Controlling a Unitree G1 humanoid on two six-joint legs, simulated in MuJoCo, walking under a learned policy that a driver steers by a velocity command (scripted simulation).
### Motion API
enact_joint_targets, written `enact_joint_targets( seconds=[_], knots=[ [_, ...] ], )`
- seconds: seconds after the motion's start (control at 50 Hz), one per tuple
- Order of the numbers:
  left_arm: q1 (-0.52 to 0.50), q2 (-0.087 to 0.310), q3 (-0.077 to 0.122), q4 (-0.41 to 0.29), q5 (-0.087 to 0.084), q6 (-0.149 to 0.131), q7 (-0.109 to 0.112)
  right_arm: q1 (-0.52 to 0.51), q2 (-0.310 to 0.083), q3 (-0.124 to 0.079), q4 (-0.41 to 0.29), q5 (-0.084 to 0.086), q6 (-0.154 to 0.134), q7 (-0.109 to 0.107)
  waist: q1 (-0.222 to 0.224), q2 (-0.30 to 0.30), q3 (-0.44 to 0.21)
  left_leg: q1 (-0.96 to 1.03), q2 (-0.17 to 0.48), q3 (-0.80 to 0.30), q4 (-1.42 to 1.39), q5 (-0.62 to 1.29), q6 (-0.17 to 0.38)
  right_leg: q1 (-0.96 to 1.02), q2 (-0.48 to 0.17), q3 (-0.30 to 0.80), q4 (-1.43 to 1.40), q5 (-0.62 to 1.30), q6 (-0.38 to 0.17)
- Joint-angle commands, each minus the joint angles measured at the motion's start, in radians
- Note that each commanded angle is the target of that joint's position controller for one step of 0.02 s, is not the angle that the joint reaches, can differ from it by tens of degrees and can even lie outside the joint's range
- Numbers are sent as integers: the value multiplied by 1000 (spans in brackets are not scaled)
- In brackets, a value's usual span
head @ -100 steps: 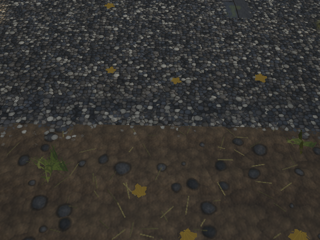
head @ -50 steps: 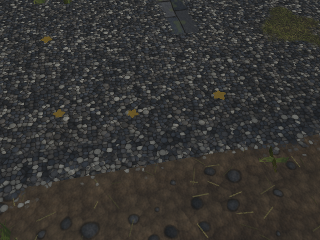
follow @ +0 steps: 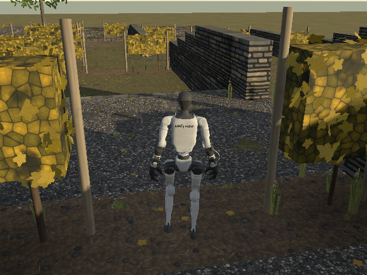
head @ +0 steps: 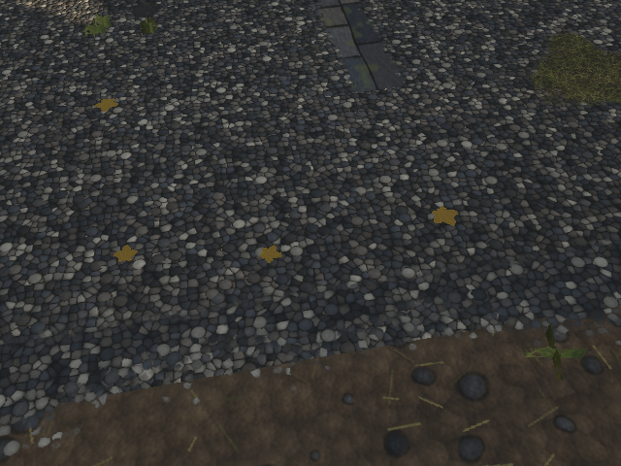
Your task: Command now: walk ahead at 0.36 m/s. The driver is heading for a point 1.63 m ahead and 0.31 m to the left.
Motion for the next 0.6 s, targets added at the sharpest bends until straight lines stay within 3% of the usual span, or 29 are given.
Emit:
enact_joint_targets(
  seconds=[0.02,0.04,0.08,0.14,0.18,0.22,0.26,0.28,0.3,0.32,0.34,0.36,0.38,0.4,0.44,0.48,0.54,0.58,0.6],
  knots=[
    [54,75,-12,-28,12,-3,-5,-118,-88,-26,-103,-14,-32,10,6,-67,95,-454,98,-31,57,134,28,259,-291,357,-294,267,-149],
    [63,79,-16,-28,16,7,1,-112,-73,-25,-105,-15,-25,15,-4,-97,93,-399,99,-12,10,142,11,217,-275,290,-287,430,-140],
    [66,98,-19,-31,22,23,20,-150,-39,-17,-123,-20,-10,18,-11,-90,97,-343,79,35,-124,186,-28,159,-235,178,-281,641,-127],
    [64,145,-16,-42,25,38,41,-288,2,8,-176,-27,3,17,13,-113,88,-151,16,100,-422,326,-51,27,-169,68,-273,725,-101],
    [99,164,-11,-27,17,40,42,-307,-25,6,-186,-23,13,20,15,-142,58,-64,-8,96,-493,395,-42,36,-193,76,-254,738,-102],
    [67,156,-10,-28,4,39,42,-286,-64,-3,-185,-24,19,21,-19,-151,43,-20,-6,55,-548,415,-10,80,-219,90,-205,762,-83],
    [20,154,-7,-36,0,44,44,-171,-112,-25,-144,-40,16,20,-90,-131,-14,110,-36,60,-625,458,32,127,-206,87,-75,831,-50],
    [38,147,-8,-35,6,47,40,-105,-143,-39,-119,-48,13,17,-117,-92,-58,225,-25,55,-673,599,51,115,-158,68,47,782,-21],
    [76,127,-15,-47,29,47,39,-22,-194,-47,-104,-63,13,13,-117,11,-166,454,122,-92,-603,991,91,-23,-93,37,255,457,17],
    [254,-3,-49,-11,27,49,33,-7,-195,-33,-96,-78,21,16,-39,248,-339,671,387,-389,-618,1189,302,-213,20,39,588,-277,75],
    [237,55,-34,6,12,55,28,-23,-125,-14,-99,-58,25,26,-53,161,-368,572,362,-476,-707,954,310,-202,9,160,698,-384,90],
    [142,98,-21,-23,-8,63,28,-127,-114,-8,-116,-39,25,28,-38,108,-214,437,323,-380,-751,725,264,-277,-26,140,735,-356,94],
    [70,102,-17,-40,-7,74,40,-203,-97,-1,-130,-41,26,25,-25,38,-132,318,280,-322,-795,558,218,-292,-58,118,711,-294,96],
    [34,106,-9,-45,0,89,52,-250,-78,9,-137,-50,26,24,-11,18,-74,200,250,-268,-833,461,192,-271,-82,114,655,-252,99],
    [40,85,-8,-49,9,111,66,-283,-86,7,-132,-69,32,19,23,67,-44,54,192,-195,-877,335,156,-158,-100,101,495,-200,94],
    [38,67,-11,-46,12,118,76,-269,-90,6,-126,-78,37,9,25,88,-61,29,174,-167,-890,274,163,-100,-88,79,351,-196,91],
    [26,72,-10,-39,20,131,71,-276,-108,3,-127,-54,51,-6,36,84,-79,-16,165,-167,-919,-11,144,11,-73,51,158,7,72],
    [22,75,-8,-32,39,135,60,-257,-91,7,-113,-41,61,-11,45,68,-34,-97,133,-144,-933,-197,82,87,-63,35,64,91,43],
    [8,83,-10,-43,48,135,59,-230,-78,12,-99,-44,63,-10,38,41,11,-114,111,-128,-923,-242,39,72,-95,70,-6,79,21]
  ],
)
Velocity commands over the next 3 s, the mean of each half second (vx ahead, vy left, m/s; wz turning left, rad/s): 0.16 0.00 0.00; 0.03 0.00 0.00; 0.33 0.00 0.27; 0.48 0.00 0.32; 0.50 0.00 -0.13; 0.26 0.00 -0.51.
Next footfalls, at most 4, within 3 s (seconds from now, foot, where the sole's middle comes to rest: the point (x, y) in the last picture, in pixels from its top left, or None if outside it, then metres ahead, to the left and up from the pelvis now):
0.28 left None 0.29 0.12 -0.77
0.60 right None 0.22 -0.10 -0.77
1.70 right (343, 383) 0.72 0.00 -0.77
2.18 left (206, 332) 0.86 0.34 -0.77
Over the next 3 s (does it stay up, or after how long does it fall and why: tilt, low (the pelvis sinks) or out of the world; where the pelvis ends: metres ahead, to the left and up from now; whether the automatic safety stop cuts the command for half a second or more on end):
stays up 1.11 0.27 0.00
